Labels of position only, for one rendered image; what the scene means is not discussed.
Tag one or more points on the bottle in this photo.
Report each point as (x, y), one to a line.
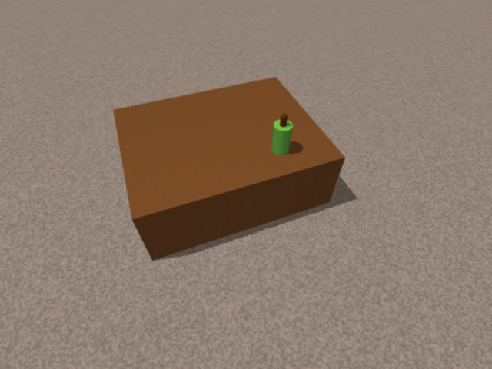
(281, 137)

